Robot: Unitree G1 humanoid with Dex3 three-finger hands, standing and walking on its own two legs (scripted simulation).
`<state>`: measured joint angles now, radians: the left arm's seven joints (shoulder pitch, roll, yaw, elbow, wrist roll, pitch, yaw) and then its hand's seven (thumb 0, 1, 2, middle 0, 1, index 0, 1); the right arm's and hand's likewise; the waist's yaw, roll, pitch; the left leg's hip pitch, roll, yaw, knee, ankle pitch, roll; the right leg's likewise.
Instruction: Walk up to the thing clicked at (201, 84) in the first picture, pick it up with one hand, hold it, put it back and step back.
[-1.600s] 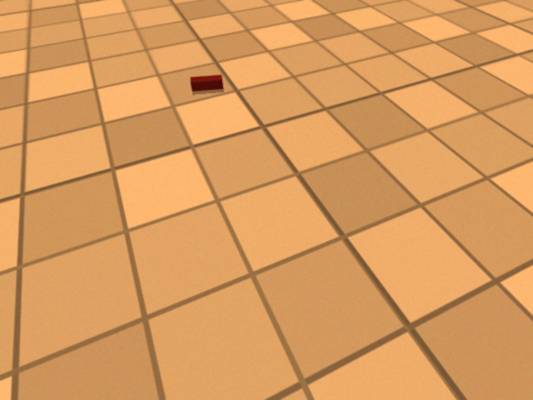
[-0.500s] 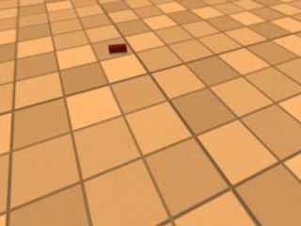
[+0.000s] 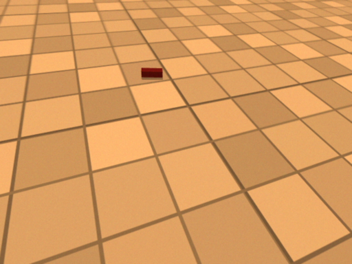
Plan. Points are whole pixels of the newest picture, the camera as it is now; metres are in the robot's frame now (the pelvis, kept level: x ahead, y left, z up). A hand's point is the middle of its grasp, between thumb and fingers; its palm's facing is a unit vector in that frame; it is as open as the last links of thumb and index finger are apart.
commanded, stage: walk up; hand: left
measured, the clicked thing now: (151, 72) +2.07 +0.18 -0.73
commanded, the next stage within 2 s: none
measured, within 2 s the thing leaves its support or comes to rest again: neither
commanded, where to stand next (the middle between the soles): +1.69 -0.07 m, yaw +2 degrees
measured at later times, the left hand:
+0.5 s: hand (109, 160) +0.47 +0.22 -0.13, palm faces -0.02 -0.95 -0.32, open 7.4 cm
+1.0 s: hand (100, 119) +0.69 +0.31 -0.15, palm faces -0.03 -0.95 -0.31, open 7.4 cm
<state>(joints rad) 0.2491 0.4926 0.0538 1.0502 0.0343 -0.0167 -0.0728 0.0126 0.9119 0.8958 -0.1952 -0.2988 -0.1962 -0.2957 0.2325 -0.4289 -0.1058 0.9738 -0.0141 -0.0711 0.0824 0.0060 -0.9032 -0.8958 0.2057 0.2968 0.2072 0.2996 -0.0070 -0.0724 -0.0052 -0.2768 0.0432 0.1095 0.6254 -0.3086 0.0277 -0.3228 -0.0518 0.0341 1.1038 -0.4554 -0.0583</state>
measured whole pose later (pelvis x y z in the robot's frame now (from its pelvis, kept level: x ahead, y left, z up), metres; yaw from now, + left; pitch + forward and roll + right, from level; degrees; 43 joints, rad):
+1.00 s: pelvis +0.63 +0.03 +0.01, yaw +1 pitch -2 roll +0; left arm 0.26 0.46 0.04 0.92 -0.01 -0.06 -0.06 0.01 0.91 0.90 -0.20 -0.30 -0.20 -0.30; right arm 0.27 -0.37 -0.05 0.88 0.00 -0.11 0.06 0.01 -0.90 -0.90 0.21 0.30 0.21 0.30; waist 0.00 -0.08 0.07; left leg -0.24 0.05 0.12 0.53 -0.25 0.02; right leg -0.47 -0.05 0.06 1.13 -0.32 -0.04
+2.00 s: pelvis +1.12 -0.01 +0.01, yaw +2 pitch -4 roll -1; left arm 0.32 0.41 0.03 0.88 0.00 -0.04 -0.05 0.01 0.91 0.90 -0.20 -0.30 -0.20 -0.30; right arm 0.25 -0.36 -0.04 0.83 0.01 -0.09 0.04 0.01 -0.90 -0.90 0.21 0.30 0.21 0.30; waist 0.00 -0.05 0.10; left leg -0.24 0.03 0.07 0.52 -0.21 0.04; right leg -0.40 -0.01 0.05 1.13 -0.39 -0.04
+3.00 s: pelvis +1.46 -0.05 +0.01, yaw +4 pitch -4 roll -1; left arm 0.32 0.43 0.03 0.87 0.00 -0.03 -0.04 0.01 0.91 0.90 -0.20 -0.30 -0.20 -0.30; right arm 0.27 -0.38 -0.05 0.83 0.00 -0.08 0.04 0.01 -0.90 -0.90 0.21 0.30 0.21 0.30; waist 0.00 -0.07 0.10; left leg -0.26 0.01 0.06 0.54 -0.20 0.04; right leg -0.42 -0.03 0.03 1.08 -0.38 -0.04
